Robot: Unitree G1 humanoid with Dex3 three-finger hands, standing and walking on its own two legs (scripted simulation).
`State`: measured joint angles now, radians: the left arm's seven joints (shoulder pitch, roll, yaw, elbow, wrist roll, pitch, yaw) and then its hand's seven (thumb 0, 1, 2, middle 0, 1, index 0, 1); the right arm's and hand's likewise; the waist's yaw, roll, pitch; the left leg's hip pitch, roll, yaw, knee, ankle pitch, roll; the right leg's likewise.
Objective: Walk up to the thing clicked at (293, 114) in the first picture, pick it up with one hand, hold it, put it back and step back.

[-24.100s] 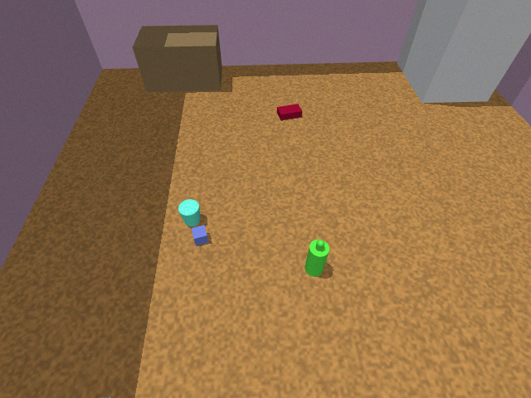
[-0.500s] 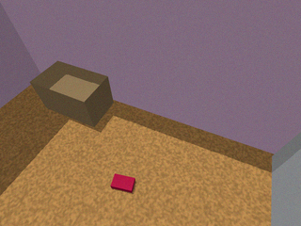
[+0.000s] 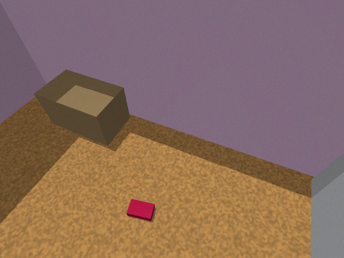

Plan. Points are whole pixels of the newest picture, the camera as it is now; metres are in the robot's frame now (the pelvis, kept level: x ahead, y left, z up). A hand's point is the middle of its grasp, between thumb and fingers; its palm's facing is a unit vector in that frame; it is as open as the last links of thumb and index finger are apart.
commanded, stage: stand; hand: left
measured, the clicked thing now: (141, 209) +0.46 +0.19 -0.76
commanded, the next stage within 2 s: walk up in 0.54 s
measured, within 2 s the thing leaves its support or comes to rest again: neither
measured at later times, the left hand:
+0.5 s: hand out of the picture +0.07 +0.25 -0.16, palm faces -0.03 -0.94 -0.34, open 7.4 cm
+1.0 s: hand out of the picture +0.09 +0.23 -0.17, palm faces -0.03 -0.94 -0.33, open 7.4 cm
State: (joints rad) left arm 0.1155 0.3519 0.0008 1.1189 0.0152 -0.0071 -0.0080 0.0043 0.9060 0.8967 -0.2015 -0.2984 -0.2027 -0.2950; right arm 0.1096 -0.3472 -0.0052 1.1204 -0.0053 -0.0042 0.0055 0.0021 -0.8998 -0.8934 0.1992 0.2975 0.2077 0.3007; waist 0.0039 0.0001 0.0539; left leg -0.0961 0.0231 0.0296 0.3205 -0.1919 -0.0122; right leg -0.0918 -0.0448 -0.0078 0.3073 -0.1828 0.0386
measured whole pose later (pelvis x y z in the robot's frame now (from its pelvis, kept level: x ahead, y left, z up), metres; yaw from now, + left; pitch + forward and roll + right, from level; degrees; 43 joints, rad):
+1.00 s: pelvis +0.05 -0.02 -0.01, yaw -2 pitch -2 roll +0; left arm 0.23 0.36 0.04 1.01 0.01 0.03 -0.02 0.01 0.90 0.90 -0.20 -0.30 -0.20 -0.30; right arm 0.18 -0.35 -0.05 0.99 -0.02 -0.03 -0.01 0.00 -0.90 -0.89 0.20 0.30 0.21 0.30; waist 0.03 -0.02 0.11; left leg -0.14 0.01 0.05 0.47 -0.28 0.01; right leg -0.14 -0.01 0.02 0.56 -0.36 0.00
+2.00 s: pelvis +0.05 -0.04 +0.00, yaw -2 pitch -3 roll +0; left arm 0.10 0.34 0.03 1.15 0.01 0.00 -0.02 0.01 0.91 0.90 -0.20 -0.30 -0.20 -0.29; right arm 0.11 -0.34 -0.02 1.11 0.00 0.01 0.01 0.00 -0.90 -0.89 0.20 0.30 0.21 0.30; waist 0.02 0.00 0.07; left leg -0.03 0.03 0.02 0.30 -0.22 -0.03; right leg -0.14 -0.02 0.00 0.33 -0.13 0.02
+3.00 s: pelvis +0.01 -0.03 -0.01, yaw -2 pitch -2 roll +0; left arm 0.02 0.37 0.05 1.02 0.01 0.04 0.00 0.00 0.90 0.90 -0.20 -0.30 -0.20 -0.30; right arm 0.07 -0.39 -0.05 1.02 0.01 0.05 0.00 0.00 -0.90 -0.89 0.20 0.30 0.21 0.30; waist 0.01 0.00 0.18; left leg -0.27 0.00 0.00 0.67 -0.39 0.01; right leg -0.31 -0.04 0.01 0.48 -0.15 0.02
